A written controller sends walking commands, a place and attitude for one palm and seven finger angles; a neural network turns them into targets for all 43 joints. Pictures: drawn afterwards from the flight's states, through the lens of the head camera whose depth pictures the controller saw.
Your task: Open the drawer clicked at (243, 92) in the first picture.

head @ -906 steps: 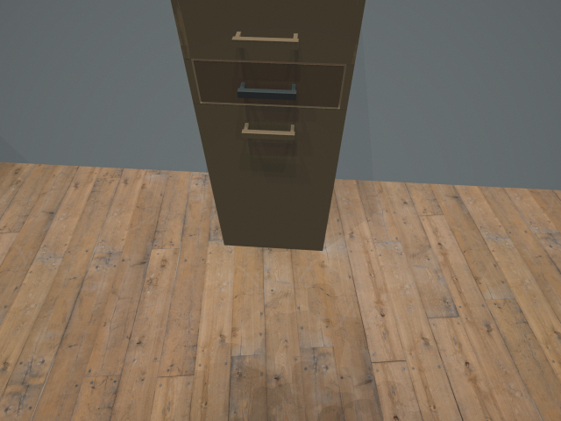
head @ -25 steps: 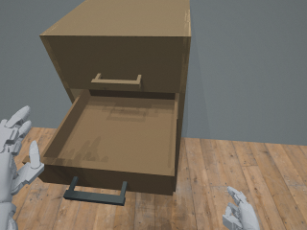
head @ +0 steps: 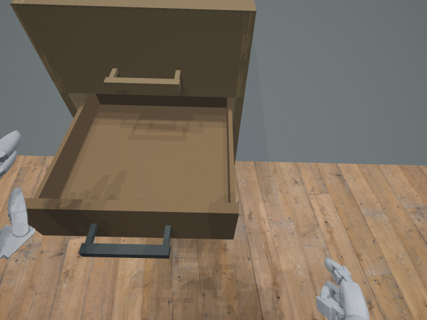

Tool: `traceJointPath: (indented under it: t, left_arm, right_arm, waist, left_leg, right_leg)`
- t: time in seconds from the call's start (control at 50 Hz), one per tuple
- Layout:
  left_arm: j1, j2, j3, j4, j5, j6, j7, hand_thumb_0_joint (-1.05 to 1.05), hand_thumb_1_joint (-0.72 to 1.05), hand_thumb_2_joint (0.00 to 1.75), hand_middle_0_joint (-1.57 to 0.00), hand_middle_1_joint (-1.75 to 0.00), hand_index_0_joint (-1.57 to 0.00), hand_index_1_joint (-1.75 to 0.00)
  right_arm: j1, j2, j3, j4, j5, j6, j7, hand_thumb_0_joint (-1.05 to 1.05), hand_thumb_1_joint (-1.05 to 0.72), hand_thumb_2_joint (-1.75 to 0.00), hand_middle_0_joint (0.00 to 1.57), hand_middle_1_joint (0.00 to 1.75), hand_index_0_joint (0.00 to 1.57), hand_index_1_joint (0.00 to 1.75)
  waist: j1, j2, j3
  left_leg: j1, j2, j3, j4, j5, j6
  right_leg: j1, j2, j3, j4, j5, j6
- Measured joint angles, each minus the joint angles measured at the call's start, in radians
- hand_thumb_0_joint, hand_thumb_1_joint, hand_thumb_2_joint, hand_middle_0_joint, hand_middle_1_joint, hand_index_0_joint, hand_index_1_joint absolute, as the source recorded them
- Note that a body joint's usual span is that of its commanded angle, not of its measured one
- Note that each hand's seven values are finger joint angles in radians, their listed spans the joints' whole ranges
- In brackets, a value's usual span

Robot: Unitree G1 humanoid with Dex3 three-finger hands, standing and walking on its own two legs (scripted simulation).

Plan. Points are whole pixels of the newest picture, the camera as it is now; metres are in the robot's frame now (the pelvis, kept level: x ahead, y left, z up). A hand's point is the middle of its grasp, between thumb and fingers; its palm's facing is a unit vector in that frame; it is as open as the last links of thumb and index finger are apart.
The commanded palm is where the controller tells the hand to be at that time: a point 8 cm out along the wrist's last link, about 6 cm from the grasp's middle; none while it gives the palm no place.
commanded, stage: step back with the hand held close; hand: left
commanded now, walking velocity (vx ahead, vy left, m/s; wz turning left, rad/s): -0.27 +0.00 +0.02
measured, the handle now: (128, 240) +0.25 +0.17 +0.01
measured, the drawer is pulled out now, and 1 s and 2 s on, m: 0.30 0.30 0.30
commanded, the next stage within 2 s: stop stepping back and stand still in 0.80 s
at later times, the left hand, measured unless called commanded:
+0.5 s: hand out of the picture +0.13 +0.24 +0.19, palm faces +0.40 -0.78 -0.49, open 7.4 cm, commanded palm +0.06 +0.28 +0.20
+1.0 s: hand out of the picture -0.01 +0.19 +0.18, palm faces +0.31 -0.80 -0.52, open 7.4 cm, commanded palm -0.07 +0.25 +0.20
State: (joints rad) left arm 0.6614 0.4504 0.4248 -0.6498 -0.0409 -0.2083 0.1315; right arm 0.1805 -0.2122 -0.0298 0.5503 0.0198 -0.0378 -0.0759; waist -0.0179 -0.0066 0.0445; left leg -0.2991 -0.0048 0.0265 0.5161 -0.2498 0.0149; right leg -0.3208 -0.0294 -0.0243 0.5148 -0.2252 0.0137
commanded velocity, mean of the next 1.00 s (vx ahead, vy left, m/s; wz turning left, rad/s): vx -0.27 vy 0.00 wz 0.02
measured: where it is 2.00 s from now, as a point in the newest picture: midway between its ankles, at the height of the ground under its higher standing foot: outside the picture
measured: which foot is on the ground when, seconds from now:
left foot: down 0.00-0.62, up 0.64-0.82, down 0.84-1.00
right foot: down 0.00-0.34, up 0.36-0.52, down 0.54-1.00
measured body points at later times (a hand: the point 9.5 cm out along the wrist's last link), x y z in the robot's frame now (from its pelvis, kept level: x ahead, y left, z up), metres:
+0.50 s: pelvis -0.07 +0.00 -0.01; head -0.04 +0.02 +0.44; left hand +0.10 +0.28 +0.21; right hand +0.10 -0.23 -0.08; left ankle +0.00 +0.11 -0.74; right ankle -0.10 -0.13 -0.72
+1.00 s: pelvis -0.20 -0.03 +0.00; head -0.16 -0.02 +0.44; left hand -0.03 +0.24 +0.21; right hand -0.02 -0.26 -0.08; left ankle -0.16 +0.11 -0.74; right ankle -0.19 -0.13 -0.72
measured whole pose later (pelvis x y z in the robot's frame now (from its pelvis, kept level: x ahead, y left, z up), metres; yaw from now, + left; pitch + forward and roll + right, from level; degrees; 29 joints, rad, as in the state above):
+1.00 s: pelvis -0.20 -0.03 +0.00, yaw +0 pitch +2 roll +1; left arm 0.67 0.44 0.43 -0.72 -0.04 -0.21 0.14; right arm 0.15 -0.17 -0.01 0.58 0.00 -0.12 -0.04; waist 0.00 -0.05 0.06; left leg -0.35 0.04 0.03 0.52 -0.20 -0.02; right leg -0.38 0.00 -0.05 0.70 -0.39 0.02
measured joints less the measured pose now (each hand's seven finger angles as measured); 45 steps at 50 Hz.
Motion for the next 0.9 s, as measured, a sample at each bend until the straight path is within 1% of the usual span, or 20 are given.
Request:
traceJointPath:
  t: [0.08, 0.18, 0.26, 0.32, 0.36, 0.4, 0.44, 0.5, 0.56, 0.62, 0.64, 0.66, 0.72, 0.74, 0.78, 0.8, 0.82, 0.84, 0.88, 0.9]
  left_arm:
    - [-0.009, -0.003, 0.015, -0.009, 0.001, -0.011, 0.012, 0.01, 0.89, 0.9, -0.21, -0.3, -0.22, -0.3]
    - [-0.035, -0.046, 0.0, -0.007, 0.002, -0.02, 0.021, 0.01, 0.89, 0.9, -0.21, -0.3, -0.21, -0.3]
    - [-0.062, -0.078, -0.033, -0.012, 0.007, -0.016, 0.028, 0.01, 0.89, 0.9, -0.21, -0.3, -0.21, -0.3]
    - [-0.077, -0.072, -0.034, -0.011, 0.012, -0.015, 0.031, 0.01, 0.89, 0.9, -0.21, -0.3, -0.21, -0.3]
    - [-0.076, -0.061, -0.021, -0.003, 0.019, -0.019, 0.037, 0.01, 0.89, 0.9, -0.21, -0.3, -0.21, -0.3]
    - [-0.074, -0.045, -0.004, 0.003, 0.027, -0.02, 0.046, 0.01, 0.89, 0.9, -0.21, -0.3, -0.21, -0.3]
    - [-0.068, -0.029, 0.014, -0.003, 0.022, -0.023, 0.047, 0.01, 0.89, 0.9, -0.21, -0.3, -0.21, -0.3]
    - [-0.058, -0.019, 0.031, -0.024, 0.01, -0.033, 0.039, 0.01, 0.89, 0.9, -0.21, -0.3, -0.21, -0.3]
    - [-0.076, -0.022, 0.022, -0.035, 0.001, -0.044, 0.018, 0.01, 0.89, 0.9, -0.21, -0.3, -0.21, -0.3]
    - [-0.108, -0.033, -0.013, -0.032, -0.008, -0.045, -0.012, 0.01, 0.89, 0.9, -0.21, -0.3, -0.21, -0.3]
    - [-0.099, -0.027, -0.018, -0.038, -0.013, -0.046, -0.021, 0.01, 0.89, 0.9, -0.21, -0.3, -0.21, -0.3]
    - [-0.082, -0.019, -0.021, -0.045, -0.018, -0.05, -0.027, 0.01, 0.89, 0.9, -0.21, -0.3, -0.21, -0.3]
    - [-0.023, -0.007, -0.015, -0.049, -0.016, -0.055, -0.031, 0.01, 0.89, 0.9, -0.21, -0.3, -0.22, -0.3]
    - [-0.009, -0.007, -0.008, -0.044, -0.01, -0.053, -0.026, 0.01, 0.89, 0.9, -0.22, -0.3, -0.22, -0.3]
    - [0.002, -0.008, 0.009, -0.028, 0.003, -0.047, -0.009, 0.01, 0.88, 0.89, -0.22, -0.3, -0.22, -0.3]
    - [-0.001, -0.008, 0.015, -0.02, 0.007, -0.041, 0.0, 0.01, 0.88, 0.89, -0.22, -0.3, -0.22, -0.3]
    - [-0.006, -0.008, 0.017, -0.017, 0.007, -0.036, 0.008, 0.01, 0.88, 0.89, -0.22, -0.3, -0.22, -0.3]
    - [-0.017, -0.007, 0.014, -0.018, 0.007, -0.029, 0.013, 0.01, 0.89, 0.9, -0.22, -0.3, -0.22, -0.3]
    - [-0.046, 0.008, 0.014, -0.012, 0.001, -0.026, 0.012, 0.01, 0.89, 0.9, -0.21, -0.3, -0.22, -0.3]
    - [-0.045, 0.007, 0.014, -0.011, -0.002, -0.022, 0.009, 0.01, 0.89, 0.9, -0.21, -0.3, -0.22, -0.3]
  right_arm:
    - [0.007, 0.015, 0.013, 0.0, -0.005, -0.022, 0.001, 0.01, -0.9, -0.9, 0.2, 0.3, 0.2, 0.3]
    - [0.008, 0.02, 0.029, 0.01, -0.004, -0.042, 0.004, 0.01, -0.9, -0.9, 0.21, 0.3, 0.2, 0.3]
    - [0.004, 0.006, 0.029, 0.032, -0.009, -0.043, 0.006, 0.01, -0.9, -0.9, 0.21, 0.3, 0.2, 0.3]
    - [0.003, 0.0, 0.027, 0.042, -0.014, -0.037, 0.0, 0.01, -0.9, -0.9, 0.21, 0.3, 0.2, 0.3]
    - [0.009, 0.001, 0.027, 0.033, -0.015, -0.04, -0.005, 0.01, -0.9, -0.9, 0.21, 0.3, 0.2, 0.3]
    - [0.024, 0.012, 0.024, 0.021, -0.021, -0.054, -0.008, 0.01, -0.9, -0.9, 0.21, 0.3, 0.2, 0.3]
    - [0.036, 0.026, 0.025, 0.019, -0.023, -0.074, -0.004, 0.01, -0.9, -0.9, 0.21, 0.3, 0.2, 0.3]
    - [0.03, 0.038, 0.037, 0.033, -0.028, -0.101, 0.015, 0.01, -0.9, -0.9, 0.21, 0.3, 0.2, 0.3]
    - [-0.006, 0.04, 0.051, 0.048, -0.032, -0.115, 0.031, 0.01, -0.9, -0.9, 0.21, 0.3, 0.2, 0.3]
    - [-0.05, 0.024, 0.05, 0.053, -0.021, -0.111, 0.043, 0.01, -0.9, -0.9, 0.21, 0.3, 0.2, 0.3]
    - [-0.053, 0.021, 0.048, 0.05, -0.012, -0.107, 0.045, 0.01, -0.9, -0.9, 0.21, 0.3, 0.2, 0.3]
    - [-0.052, 0.021, 0.044, 0.049, -0.002, -0.1, 0.046, 0.01, -0.9, -0.9, 0.21, 0.3, 0.2, 0.3]
    - [-0.038, 0.022, 0.027, 0.06, 0.006, -0.061, 0.032, 0.01, -0.9, -0.9, 0.21, 0.3, 0.2, 0.3]
    - [-0.035, 0.022, 0.024, 0.063, 0.003, -0.047, 0.024, 0.01, -0.9, -0.9, 0.21, 0.3, 0.2, 0.3]
    - [-0.03, 0.018, 0.025, 0.06, -0.003, -0.027, 0.005, 0.01, -0.9, -0.9, 0.21, 0.3, 0.2, 0.3]
    - [-0.03, 0.012, 0.025, 0.056, -0.005, -0.022, -0.002, 0.01, -0.9, -0.9, 0.21, 0.3, 0.2, 0.3]
    - [-0.03, 0.003, 0.021, 0.047, -0.007, -0.019, -0.006, 0.01, -0.9, -0.9, 0.21, 0.3, 0.2, 0.3]
    - [-0.029, -0.009, 0.012, 0.036, -0.009, -0.02, -0.008, 0.01, -0.9, -0.9, 0.21, 0.3, 0.2, 0.3]
    - [-0.043, 0.005, -0.009, 0.046, -0.006, -0.029, 0.0, 0.01, -0.9, -0.9, 0.2, 0.3, 0.2, 0.3]
    - [-0.047, 0.013, -0.011, 0.049, -0.012, -0.037, 0.006, 0.01, -0.9, -0.9, 0.2, 0.3, 0.2, 0.3]
  waist:
    - [0.013, -0.006, -0.003]
    - [0.028, 0.014, -0.011]
    - [0.029, 0.018, -0.013]
    - [0.023, 0.001, -0.003]
    - [0.019, -0.002, -0.001]
    - [0.006, 0.001, -0.007]
    - [0.004, -0.001, -0.015]
    - [0.021, -0.014, -0.021]
    - [0.039, -0.015, -0.005]
    - [0.026, 0.045, 0.048]
    - [0.02, 0.054, 0.053]
    - [0.015, 0.05, 0.048]
    - [0.006, 0.005, 0.002]
    - [0.002, -0.011, -0.012]
    - [-0.008, -0.033, -0.032]
    - [-0.014, -0.036, -0.035]
    - [-0.021, -0.028, -0.034]
    - [-0.026, -0.011, -0.03]
    - [-0.012, -0.052, -0.002]
    - [-0.004, -0.064, 0.004]
  left_leg:
    - [-0.032, -0.004, -0.003, 0.03, 0.004, 0.0]
    - [-0.079, 0.009, -0.016, 0.086, -0.005, -0.005]
    - [-0.102, 0.007, -0.025, 0.143, -0.094, 0.001]
    - [-0.093, 0.004, -0.014, 0.11, 0.006, 0.005]
    - [-0.096, 0.009, -0.008, 0.102, 0.03, 0.01]
    - [-0.106, 0.014, -0.018, 0.092, 0.033, 0.011]
    - [-0.12, 0.02, -0.025, 0.079, 0.048, 0.008]
    - [-0.141, 0.035, -0.01, 0.061, 0.073, -0.001]
    - [-0.17, 0.054, 0.008, 0.051, 0.101, -0.014]
    - [-0.173, 0.095, -0.027, 0.023, 0.15, -0.032]
    - [-0.179, 0.099, -0.034, 0.033, 0.152, -0.03]
    - [-0.187, 0.088, -0.038, 0.084, 0.099, -0.029]
    - [-0.207, 0.014, -0.044, 0.346, -0.12, -0.036]
    - [-0.19, 0.001, -0.035, 0.369, -0.162, -0.038]
    - [-0.125, -0.005, -0.016, 0.278, -0.173, -0.039]
    - [-0.081, 0.0, -0.008, 0.18, -0.128, -0.038]
    - [-0.038, 0.016, -0.003, 0.073, -0.021, -0.033]
    - [-0.011, 0.032, -0.009, 0.0, 0.04, -0.025]
    - [-0.019, 0.008, 0.005, -0.005, 0.012, -0.02]
    - [-0.027, 0.006, 0.011, -0.001, 0.011, -0.02]
  right_leg:
    - [-0.035, -0.005, -0.002, 0.041, -0.003, -0.002]
    - [-0.064, 0.007, -0.016, 0.063, 0.006, -0.012]
    - [-0.075, 0.009, -0.019, 0.06, 0.026, -0.013]
    - [-0.079, 0.001, -0.014, 0.066, 0.033, -0.005]
    - [-0.097, 0.008, -0.005, 0.108, -0.05, -0.001]
    - [-0.105, 0.025, 0.008, 0.2, -0.129, 0.0]
    - [-0.082, 0.036, 0.009, 0.237, -0.177, -0.001]
    - [-0.006, 0.032, -0.002, 0.17, -0.175, 0.002]
    - [0.066, 0.034, -0.002, 0.053, -0.158, -0.004]
    - [0.078, 0.083, -0.029, -0.004, -0.08, -0.027]
    - [0.077, 0.089, -0.036, -0.007, -0.064, -0.034]
    - [0.069, 0.085, -0.036, 0.0, -0.06, -0.039]
    - [0.037, 0.044, -0.017, 0.011, -0.057, -0.045]
    - [0.03, 0.031, -0.011, 0.003, -0.047, -0.041]
    - [0.013, 0.013, -0.008, -0.013, -0.024, -0.035]
    - [0.001, 0.008, -0.013, -0.011, -0.017, -0.032]
    - [-0.014, 0.01, -0.025, 0.001, -0.015, -0.029]
    - [-0.036, 0.016, -0.042, 0.025, -0.02, -0.026]
    - [-0.079, -0.006, -0.023, 0.097, -0.05, -0.019]
    - [-0.099, -0.004, -0.012, 0.143, -0.096, -0.014]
